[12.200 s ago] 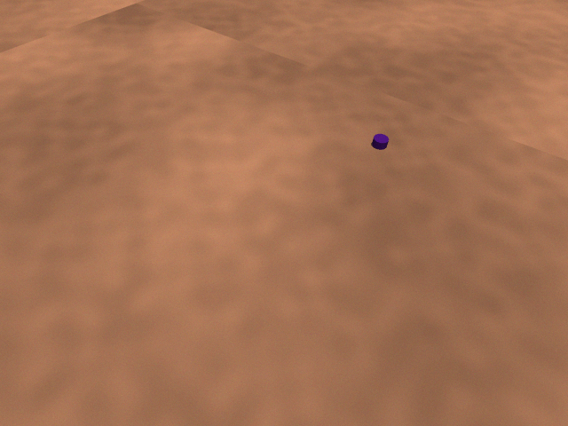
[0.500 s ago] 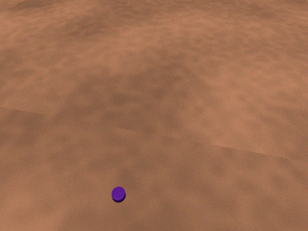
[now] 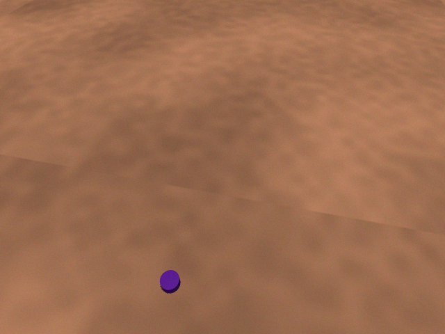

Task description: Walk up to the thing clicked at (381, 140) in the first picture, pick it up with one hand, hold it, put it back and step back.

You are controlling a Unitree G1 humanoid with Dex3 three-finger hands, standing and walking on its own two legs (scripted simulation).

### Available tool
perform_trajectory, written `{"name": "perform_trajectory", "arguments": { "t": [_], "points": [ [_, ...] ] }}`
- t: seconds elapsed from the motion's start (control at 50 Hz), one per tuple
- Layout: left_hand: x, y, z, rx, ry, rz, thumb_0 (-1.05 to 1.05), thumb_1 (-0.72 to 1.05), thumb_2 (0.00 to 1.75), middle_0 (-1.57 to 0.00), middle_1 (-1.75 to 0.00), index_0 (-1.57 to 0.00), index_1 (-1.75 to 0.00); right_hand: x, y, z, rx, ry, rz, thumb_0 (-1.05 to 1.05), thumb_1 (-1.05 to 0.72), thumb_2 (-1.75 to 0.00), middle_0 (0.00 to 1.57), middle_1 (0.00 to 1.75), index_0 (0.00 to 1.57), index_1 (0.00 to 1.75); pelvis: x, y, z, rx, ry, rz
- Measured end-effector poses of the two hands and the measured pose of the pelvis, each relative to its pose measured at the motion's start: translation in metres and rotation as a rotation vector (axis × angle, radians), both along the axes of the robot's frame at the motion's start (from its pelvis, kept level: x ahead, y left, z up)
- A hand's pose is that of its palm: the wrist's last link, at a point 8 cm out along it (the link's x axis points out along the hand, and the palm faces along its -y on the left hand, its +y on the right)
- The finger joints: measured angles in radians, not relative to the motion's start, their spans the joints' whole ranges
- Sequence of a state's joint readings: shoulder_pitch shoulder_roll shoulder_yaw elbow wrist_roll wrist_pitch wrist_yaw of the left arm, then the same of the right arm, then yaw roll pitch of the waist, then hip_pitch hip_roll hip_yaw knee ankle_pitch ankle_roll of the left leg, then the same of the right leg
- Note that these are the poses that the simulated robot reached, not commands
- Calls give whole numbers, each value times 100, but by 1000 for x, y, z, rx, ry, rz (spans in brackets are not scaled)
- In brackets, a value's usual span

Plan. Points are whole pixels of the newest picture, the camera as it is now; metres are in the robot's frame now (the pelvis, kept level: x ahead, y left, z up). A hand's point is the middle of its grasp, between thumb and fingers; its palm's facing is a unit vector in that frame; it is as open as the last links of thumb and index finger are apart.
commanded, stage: rise first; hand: left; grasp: from above
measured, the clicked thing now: (170, 281) +0.45 +0.22 -0.76
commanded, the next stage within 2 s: none
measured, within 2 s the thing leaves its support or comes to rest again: neither
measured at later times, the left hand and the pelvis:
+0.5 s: hand out of the picture +0.13 +0.26 -0.20, palm faces -0.11 -0.91 -0.41, open 13.2 cm; pelvis -0.01 +0.02 -0.05, yaw +0 degrees
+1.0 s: hand out of the picture +0.13 +0.27 -0.27, palm faces -0.28 -0.79 -0.54, open 14.1 cm; pelvis -0.02 +0.01 -0.13, yaw +0 degrees
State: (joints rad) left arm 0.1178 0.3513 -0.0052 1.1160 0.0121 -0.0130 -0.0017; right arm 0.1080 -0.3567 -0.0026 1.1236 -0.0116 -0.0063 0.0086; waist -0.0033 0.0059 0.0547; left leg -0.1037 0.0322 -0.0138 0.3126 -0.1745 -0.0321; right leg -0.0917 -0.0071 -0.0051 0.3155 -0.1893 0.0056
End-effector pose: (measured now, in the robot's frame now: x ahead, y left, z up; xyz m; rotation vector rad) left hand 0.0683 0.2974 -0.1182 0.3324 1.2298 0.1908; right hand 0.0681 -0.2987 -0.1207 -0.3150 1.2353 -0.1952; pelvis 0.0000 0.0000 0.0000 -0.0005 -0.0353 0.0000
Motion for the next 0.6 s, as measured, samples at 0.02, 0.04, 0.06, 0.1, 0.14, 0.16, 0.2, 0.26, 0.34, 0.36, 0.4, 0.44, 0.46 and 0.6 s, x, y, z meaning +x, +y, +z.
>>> {"name": "perform_trajectory", "arguments": {
  "t": [0.02, 0.04, 0.06, 0.1, 0.14, 0.16, 0.2, 0.26, 0.34, 0.36, 0.4, 0.44, 0.46, 0.6],
  "points": [
    [0, 0, 0, 0, 1, 0, 0, 90, 90, -20, -31, -20, -30, 0, 0, 0, -1, 1, 0, 1, -91, -89, 20, 30, 20, 30, 0, 0, 0, 0, 0, 0],
    [2, 0, 0, -2, -16, 12, 0, 90, 90, -20, -31, -20, -30, 1, 1, 0, -1, -14, -7, 1, -91, -89, 20, 30, 20, 30, -1, 0, -1, 0, 12, 3],
    [8, -2, 0, -4, -48, 22, 0, 88, 90, -20, -32, -20, -32, 3, 3, 1, -2, -45, -6, 1, -91, -89, 20, 30, 20, 30, -2, 1, -2, -1, 24, 7],
    [22, -4, -1, -11, -95, 38, 0, 84, 91, -20, -37, -19, -37, 6, 9, -1, 4, -89, 2, 1, -91, -89, 20, 30, 20, 30, -7, 1, -5, -2, 46, 14],
    [38, -5, -5, -18, -111, 27, 0, 77, 91, -20, -44, -19, -44, 8, 17, -3, 15, -115, 1, 1, -91, -89, 20, 30, 20, 30, -12, 2, -9, -3, 72, 13],
    [46, -5, -7, -21, -120, 13, 0, 72, 91, -19, -48, -18, -48, 9, 21, -5, 21, -126, -1, 1, -90, -89, 20, 30, 20, 30, -14, 2, -11, -3, 87, 11],
    [61, -4, -11, -20, -136, -26, 0, 61, 91, -18, -59, -18, -58, 9, 28, -8, 34, -148, -7, 1, -90, -89, 20, 30, 20, 30, -17, 2, -16, -3, 120, 7],
    [76, -1, -14, -5, -160, -65, 0, 43, 92, -16, -74, -16, -72, 7, 37, -12, 52, -173, -23, 1, -90, -89, 20, 30, 20, 30, -17, 4, -23, -2, 150, -3],
    [78, 0, -17, 30, -135, -92, 0, 15, 93, -13, -90, -14, -87, 9, 47, -17, 73, -202, -33, 1, -89, -89, 20, 30, 20, 30, -14, 8, -29, -6, 170, -5],
    [76, 0, -19, 37, -120, -93, 0, 8, 94, -12, -92, -13, -90, 11, 49, -18, 76, -212, -31, 1, -89, -89, 20, 30, 20, 30, -14, 10, -31, -7, 177, -5],
    [72, 1, -25, 47, -92, -96, 0, -7, 95, -11, -97, -12, -95, 16, 52, -20, 81, -236, -24, 1, -89, -89, 20, 30, 20, 30, -13, 12, -35, -9, 192, -6],
    [67, 1, -33, 51, -72, -100, 0, -19, 96, -10, -101, -11, -99, 23, 54, -23, 80, -264, -12, 1, -89, -89, 20, 30, 20, 30, -14, 13, -41, -11, 209, -7],
    [65, 2, -37, 52, -68, -100, 0, -25, 97, -10, -102, -10, -101, 26, 55, -24, 77, -277, -5, 1, -89, -89, 20, 30, 20, 30, -14, 14, -44, -12, 219, -7],
    [59, 4, -60, 82, -104, -156, -1, -46, 99, -9, -108, -8, -107, 54, 58, -37, 43, -355, 48, 1, -88, -89, 20, 30, 20, 30, -14, 18, -71, -19, 281, -5]
  ]
}}
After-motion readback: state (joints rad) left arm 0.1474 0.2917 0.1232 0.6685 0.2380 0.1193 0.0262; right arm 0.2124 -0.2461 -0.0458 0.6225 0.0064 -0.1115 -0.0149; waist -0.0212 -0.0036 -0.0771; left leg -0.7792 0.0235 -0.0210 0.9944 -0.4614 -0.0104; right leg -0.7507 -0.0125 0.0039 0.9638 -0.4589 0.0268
